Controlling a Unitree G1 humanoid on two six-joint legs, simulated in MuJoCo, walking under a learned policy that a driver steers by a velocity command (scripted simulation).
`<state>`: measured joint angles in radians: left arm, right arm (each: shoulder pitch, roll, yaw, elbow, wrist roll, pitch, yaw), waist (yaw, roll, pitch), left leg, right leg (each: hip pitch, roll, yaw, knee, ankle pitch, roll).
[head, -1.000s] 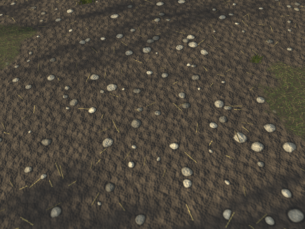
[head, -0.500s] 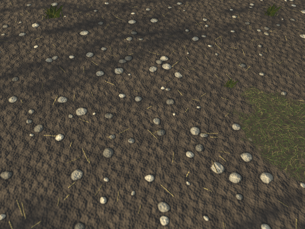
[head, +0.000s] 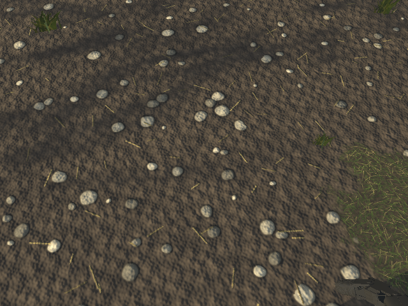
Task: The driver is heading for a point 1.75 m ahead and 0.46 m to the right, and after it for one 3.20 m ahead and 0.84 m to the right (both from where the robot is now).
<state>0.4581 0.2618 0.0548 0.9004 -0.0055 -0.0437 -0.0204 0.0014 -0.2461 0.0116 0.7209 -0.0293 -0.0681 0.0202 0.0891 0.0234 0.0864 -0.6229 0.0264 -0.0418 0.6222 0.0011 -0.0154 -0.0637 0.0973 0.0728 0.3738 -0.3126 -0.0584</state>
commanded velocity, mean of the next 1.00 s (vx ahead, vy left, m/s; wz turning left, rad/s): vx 0.07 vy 0.00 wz -0.35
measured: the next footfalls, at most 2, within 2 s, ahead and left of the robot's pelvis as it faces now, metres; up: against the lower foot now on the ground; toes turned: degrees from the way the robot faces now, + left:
left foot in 0.06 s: +0.26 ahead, +0.10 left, +0.00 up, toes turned -6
right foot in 0.50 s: +0.11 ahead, -0.11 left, +0.00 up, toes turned -31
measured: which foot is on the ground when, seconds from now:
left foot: up 0.00-0.04, down 0.06-0.48, up 0.50-0.90, down 0.92-1.00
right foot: down 0.00-0.06, up 0.08-0.48, down 0.50-0.92, up 0.94-1.00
